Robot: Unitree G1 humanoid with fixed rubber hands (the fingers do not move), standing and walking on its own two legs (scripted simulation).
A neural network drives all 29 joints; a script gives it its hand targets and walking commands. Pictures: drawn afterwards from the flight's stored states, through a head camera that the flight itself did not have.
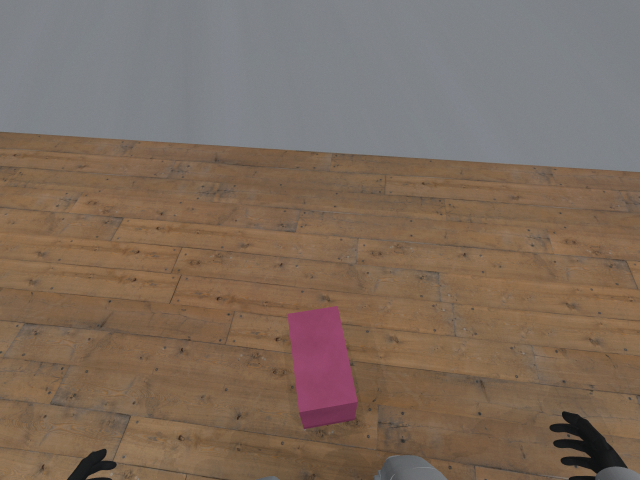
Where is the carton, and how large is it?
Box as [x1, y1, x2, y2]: [288, 306, 357, 428]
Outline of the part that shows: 337,306 288,314 298,407 304,428 354,419 357,401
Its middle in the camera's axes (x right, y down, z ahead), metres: +0.00 +0.38 +1.13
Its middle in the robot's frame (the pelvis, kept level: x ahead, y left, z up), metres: +0.46 +0.03 -0.66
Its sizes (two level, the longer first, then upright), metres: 0.274 0.150 0.197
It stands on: the floor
